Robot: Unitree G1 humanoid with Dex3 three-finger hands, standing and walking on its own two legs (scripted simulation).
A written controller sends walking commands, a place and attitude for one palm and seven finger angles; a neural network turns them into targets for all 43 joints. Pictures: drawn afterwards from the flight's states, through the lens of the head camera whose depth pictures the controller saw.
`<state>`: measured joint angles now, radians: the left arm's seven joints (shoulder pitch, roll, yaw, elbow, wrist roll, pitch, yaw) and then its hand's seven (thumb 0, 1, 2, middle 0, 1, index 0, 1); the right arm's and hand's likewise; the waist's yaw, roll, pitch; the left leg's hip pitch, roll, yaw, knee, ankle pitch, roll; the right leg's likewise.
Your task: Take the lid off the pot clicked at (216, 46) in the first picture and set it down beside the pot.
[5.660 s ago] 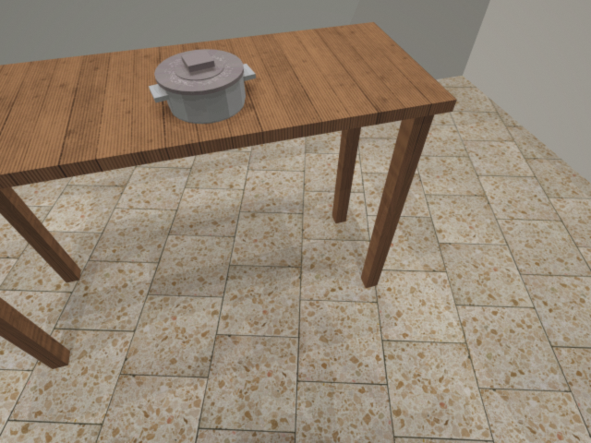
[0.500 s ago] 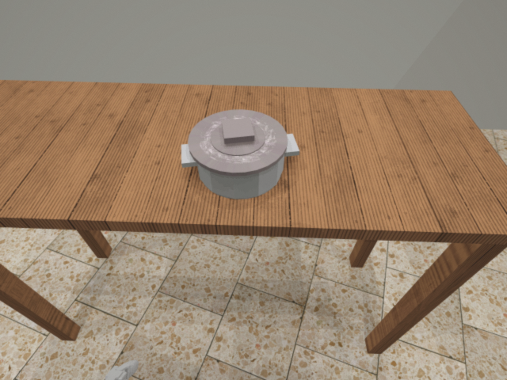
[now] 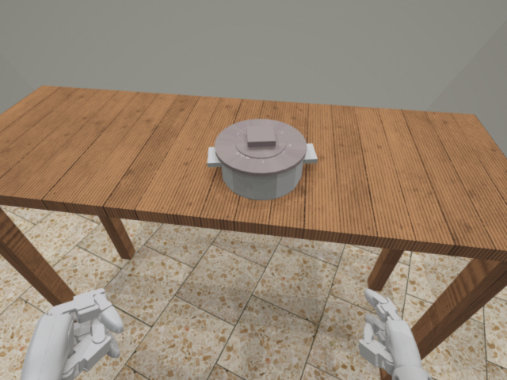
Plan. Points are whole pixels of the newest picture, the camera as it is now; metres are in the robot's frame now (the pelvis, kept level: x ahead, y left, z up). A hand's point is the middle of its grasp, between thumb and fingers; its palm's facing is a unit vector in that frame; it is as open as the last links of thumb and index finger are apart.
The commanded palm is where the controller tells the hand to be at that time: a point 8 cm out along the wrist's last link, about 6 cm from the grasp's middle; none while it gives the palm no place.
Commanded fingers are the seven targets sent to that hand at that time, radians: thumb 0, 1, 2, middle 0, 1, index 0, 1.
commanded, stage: raise the hand higher, near the body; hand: left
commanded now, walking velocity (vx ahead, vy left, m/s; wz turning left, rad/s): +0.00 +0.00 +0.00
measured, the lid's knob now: (260, 136) +0.50 +0.06 +0.15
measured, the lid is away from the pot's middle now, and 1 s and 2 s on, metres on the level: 0.00 0.00 0.00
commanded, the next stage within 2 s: reach forward and open the fingers in 0.88 s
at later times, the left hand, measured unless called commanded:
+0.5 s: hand (83, 293) +0.16 +0.23 +0.15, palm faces +0.34 -0.82 -0.45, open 3.1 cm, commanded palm +0.10 +0.27 +0.17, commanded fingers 0.00 0.90 0.90 -1.30 -1.50 -1.30 -1.50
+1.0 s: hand (70, 245) +0.18 +0.22 +0.22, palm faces +0.40 -0.82 -0.40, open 3.1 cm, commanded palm +0.13 +0.26 +0.23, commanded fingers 0.00 0.85 0.94 -1.29 -1.43 -1.29 -1.43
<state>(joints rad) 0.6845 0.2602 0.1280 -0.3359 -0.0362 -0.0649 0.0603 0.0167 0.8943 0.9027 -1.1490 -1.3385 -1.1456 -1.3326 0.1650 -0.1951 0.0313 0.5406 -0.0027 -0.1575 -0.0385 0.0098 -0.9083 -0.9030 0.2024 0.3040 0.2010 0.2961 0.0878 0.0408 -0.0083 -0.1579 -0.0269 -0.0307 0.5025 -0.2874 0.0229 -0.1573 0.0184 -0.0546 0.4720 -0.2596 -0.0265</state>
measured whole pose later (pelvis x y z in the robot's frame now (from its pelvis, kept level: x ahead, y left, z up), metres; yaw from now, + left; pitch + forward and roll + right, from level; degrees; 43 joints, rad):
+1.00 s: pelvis +0.00 +0.00 +0.00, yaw -2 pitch -5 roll +0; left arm 0.48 0.35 0.35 -0.59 -0.07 -0.18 0.07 0.02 0.88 0.90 -1.31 -1.50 -1.31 -1.50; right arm 0.18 -0.20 0.03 0.64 0.00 -0.19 -0.05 0.01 -0.91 -0.90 0.20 0.30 0.20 0.30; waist 0.08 0.06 0.04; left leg -0.09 -0.01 0.00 0.44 -0.26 0.02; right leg -0.10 0.03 -0.02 0.42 -0.22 -0.03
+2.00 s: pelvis -0.05 +0.00 +0.00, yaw -1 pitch -3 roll +1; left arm -0.22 0.73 0.04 -0.20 0.71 0.14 -0.43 0.00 -0.37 1.71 -0.93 -0.13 -0.92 -0.13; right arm 0.14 -0.31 0.04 0.57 0.06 0.04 0.00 0.01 -0.91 -0.90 0.20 0.30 0.20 0.30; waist 0.06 0.13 0.02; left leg -0.21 -0.05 0.00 0.46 -0.19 0.03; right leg -0.25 -0.01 -0.03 0.50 -0.20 -0.02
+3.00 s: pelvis -0.02 +0.00 +0.00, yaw -1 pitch +0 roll +2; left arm -0.75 0.53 -0.25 0.22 0.81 0.29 -0.44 0.00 -0.39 1.72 -0.89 -0.09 -0.89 -0.08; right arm 0.13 -0.29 0.05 0.60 0.06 0.09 0.02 0.01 -0.91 -0.90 0.20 0.30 0.20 0.30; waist 0.02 0.10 -0.01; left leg -0.24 -0.06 0.01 0.47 -0.23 0.03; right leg -0.30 -0.02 -0.02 0.55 -0.25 -0.02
